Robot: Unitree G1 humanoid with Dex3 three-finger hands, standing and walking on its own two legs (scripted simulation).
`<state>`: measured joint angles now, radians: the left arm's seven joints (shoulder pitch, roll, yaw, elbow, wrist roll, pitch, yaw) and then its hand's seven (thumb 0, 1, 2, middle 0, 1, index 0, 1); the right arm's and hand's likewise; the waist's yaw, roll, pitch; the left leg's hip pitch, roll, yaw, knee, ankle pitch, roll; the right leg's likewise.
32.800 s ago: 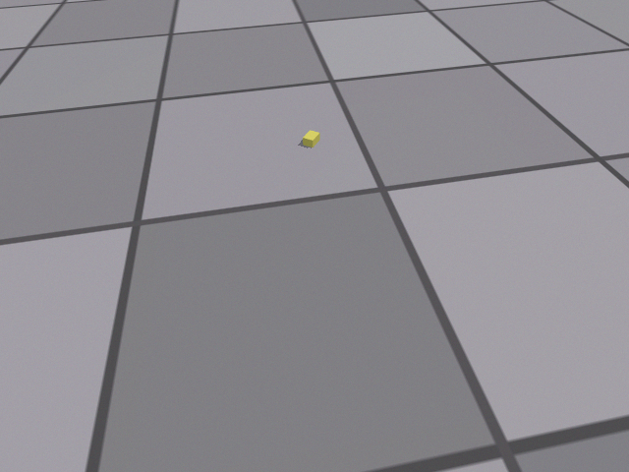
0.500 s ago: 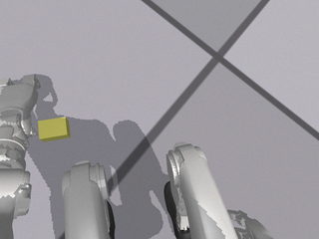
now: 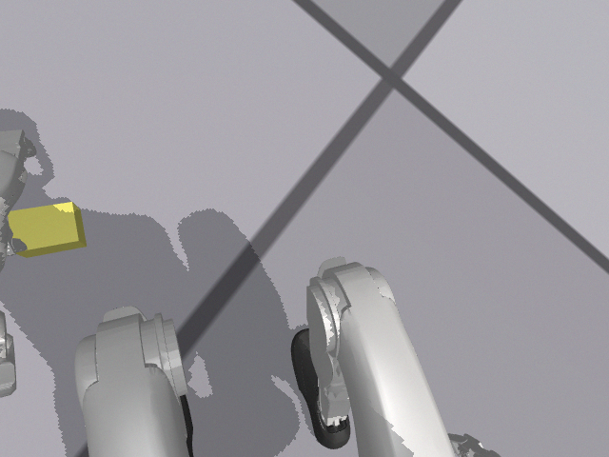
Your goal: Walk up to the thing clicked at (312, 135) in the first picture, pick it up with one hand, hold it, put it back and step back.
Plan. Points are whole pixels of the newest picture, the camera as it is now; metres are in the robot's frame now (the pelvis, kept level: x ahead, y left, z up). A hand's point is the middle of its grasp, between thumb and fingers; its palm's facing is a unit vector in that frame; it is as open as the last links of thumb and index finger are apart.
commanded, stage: home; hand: left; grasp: from above
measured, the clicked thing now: (49, 230) +0.47 +0.29 -0.30
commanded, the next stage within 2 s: none
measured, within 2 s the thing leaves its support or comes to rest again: neither
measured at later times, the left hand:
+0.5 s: hand out of the picture +0.35 +0.27 +0.03, palm faces -0.27 -0.64 -0.72, open 7.9 cm
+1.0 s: hand out of the picture +0.26 +0.22 +0.24, palm faces +0.15 -0.95 -0.27, open 7.4 cm
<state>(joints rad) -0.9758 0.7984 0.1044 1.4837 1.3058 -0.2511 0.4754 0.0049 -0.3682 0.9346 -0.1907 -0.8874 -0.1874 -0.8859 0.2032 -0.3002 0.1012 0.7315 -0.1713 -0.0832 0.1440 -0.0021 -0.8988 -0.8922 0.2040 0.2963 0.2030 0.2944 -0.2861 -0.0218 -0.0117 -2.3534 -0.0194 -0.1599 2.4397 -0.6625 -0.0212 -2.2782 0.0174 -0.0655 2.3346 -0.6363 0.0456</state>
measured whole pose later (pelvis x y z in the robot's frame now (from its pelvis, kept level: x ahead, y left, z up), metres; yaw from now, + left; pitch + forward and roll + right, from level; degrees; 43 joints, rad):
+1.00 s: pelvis +0.05 +0.00 +0.33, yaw +7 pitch +21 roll -4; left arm 0.21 0.25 0.05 0.11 -0.02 0.37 0.09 0.02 0.90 0.90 -0.21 -0.30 -0.20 -0.30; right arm 0.20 -0.20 0.06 0.54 0.04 -0.12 -0.11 0.00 -0.91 -0.90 0.21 0.30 0.21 0.29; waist -0.06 0.04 -0.19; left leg -1.15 0.02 -0.08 1.36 -0.57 -0.01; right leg -1.10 0.00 -0.04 1.28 -0.54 0.03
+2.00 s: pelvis +0.08 +0.00 +0.40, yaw +9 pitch +9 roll -3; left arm 0.49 0.22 0.03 -0.12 -0.05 0.45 0.02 0.02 0.90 0.90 -0.20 -0.30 -0.20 -0.30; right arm 0.30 -0.22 0.03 0.54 0.01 -0.25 -0.18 0.01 -0.90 -0.90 0.21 0.30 0.21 0.30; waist -0.04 0.05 -0.16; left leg -0.69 0.03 -0.06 1.01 -0.49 -0.01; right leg -0.64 0.00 -0.04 0.94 -0.46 0.02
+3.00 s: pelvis +0.09 +0.01 +0.39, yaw +8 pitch +10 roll -3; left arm 0.50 0.22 0.03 -0.13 -0.05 0.45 0.02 0.02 0.90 0.90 -0.20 -0.30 -0.20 -0.30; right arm 0.29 -0.22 0.03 0.53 0.01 -0.24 -0.18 0.01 -0.90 -0.90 0.21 0.30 0.21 0.30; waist -0.03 0.05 -0.17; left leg -0.69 0.03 -0.06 1.02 -0.50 -0.01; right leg -0.64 0.00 -0.04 0.94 -0.48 0.02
